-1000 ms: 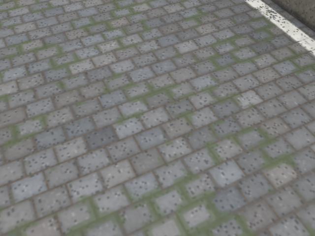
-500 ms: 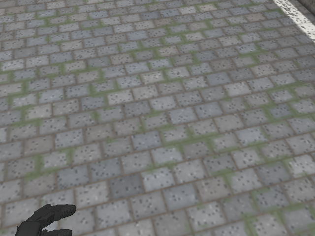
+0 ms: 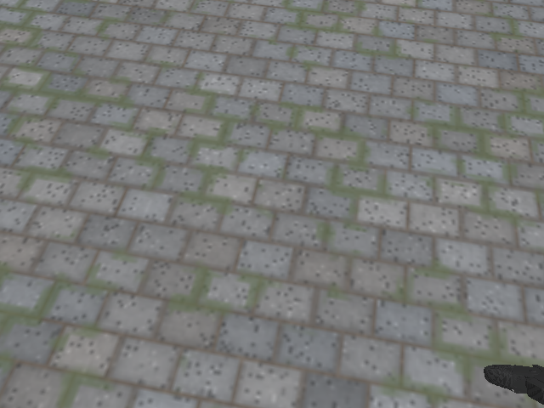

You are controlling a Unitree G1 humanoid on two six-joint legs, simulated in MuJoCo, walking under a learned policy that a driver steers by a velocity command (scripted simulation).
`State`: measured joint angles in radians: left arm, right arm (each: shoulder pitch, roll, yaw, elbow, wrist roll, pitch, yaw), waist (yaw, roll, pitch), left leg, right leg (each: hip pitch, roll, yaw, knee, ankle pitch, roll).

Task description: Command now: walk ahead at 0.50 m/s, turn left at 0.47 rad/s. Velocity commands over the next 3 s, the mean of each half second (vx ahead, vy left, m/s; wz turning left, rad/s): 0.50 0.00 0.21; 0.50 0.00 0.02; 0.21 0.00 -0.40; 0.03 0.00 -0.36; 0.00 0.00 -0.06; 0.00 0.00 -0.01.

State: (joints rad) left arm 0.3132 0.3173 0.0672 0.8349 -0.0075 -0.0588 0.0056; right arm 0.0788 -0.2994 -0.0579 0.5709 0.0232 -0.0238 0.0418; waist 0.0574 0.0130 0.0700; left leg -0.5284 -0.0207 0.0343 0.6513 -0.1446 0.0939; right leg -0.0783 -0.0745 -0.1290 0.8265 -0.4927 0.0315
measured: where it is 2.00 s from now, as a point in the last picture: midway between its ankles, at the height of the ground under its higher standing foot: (289, 262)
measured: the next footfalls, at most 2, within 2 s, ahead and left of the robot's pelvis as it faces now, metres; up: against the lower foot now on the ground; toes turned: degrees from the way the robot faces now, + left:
right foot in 0.48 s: +0.46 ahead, -0.13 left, +0.00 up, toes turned +3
left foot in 1.00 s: +0.73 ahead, +0.14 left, +0.00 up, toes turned +5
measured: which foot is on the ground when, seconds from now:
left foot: down 0.00-0.50, up 0.52-0.98, down 1.00-1.00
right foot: up 0.00-0.46, down 0.48-1.00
